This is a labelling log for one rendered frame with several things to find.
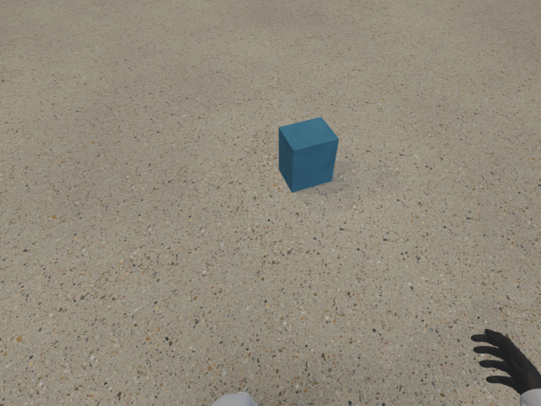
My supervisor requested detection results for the right robot hand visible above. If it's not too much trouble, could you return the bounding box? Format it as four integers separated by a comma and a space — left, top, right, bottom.
471, 329, 541, 395

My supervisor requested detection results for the carton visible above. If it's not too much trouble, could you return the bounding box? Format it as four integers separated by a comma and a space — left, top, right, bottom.
279, 117, 339, 193

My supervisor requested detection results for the robot right forearm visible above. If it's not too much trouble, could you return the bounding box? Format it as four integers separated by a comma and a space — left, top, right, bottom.
520, 389, 541, 406

